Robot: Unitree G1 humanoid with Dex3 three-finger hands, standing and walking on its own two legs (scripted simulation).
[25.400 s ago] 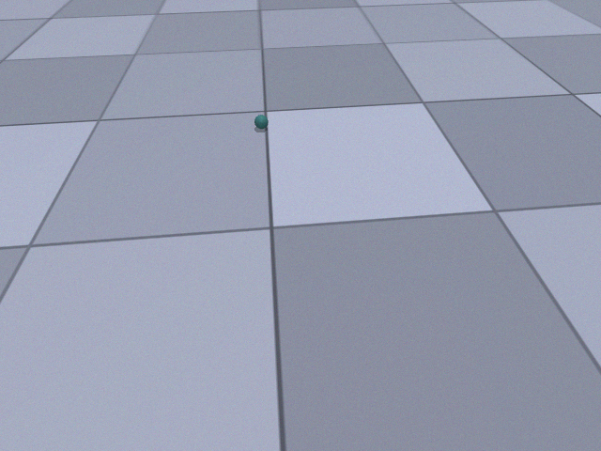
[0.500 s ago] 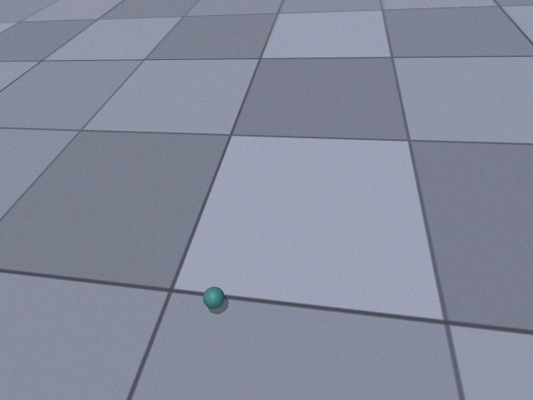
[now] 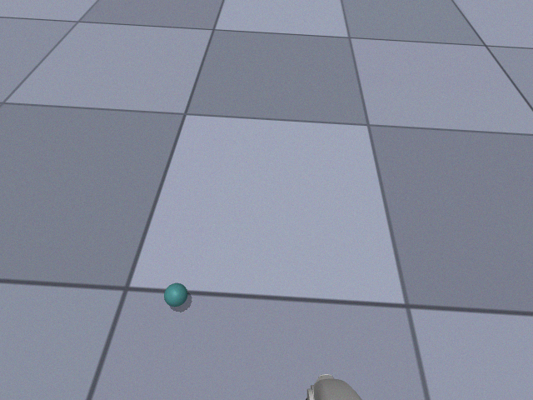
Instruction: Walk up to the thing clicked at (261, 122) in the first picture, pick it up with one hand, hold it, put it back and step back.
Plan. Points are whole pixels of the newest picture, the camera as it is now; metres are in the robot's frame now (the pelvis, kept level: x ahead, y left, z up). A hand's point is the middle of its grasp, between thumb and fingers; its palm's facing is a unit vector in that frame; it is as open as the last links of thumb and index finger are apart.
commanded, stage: walk up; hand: left
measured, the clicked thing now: (175, 294) +0.57 +0.34 -0.72
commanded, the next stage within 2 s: stand in 0.86 s
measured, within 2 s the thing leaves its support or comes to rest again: neither
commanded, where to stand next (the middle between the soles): +0.12 -0.02 m, yaw -4 degrees
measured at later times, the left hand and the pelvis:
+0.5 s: hand out of the picture +0.09 +0.26 -0.15, palm faces +0.03 -0.94 -0.34, open 7.4 cm; pelvis -0.02 +0.00 +0.00, yaw +1 degrees
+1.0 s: hand out of the picture +0.05 +0.32 -0.15, palm faces +0.04 -0.93 -0.36, open 7.4 cm; pelvis +0.00 +0.04 +0.01, yaw +1 degrees
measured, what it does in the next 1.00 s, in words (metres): steps on the spot: right foot, then left foot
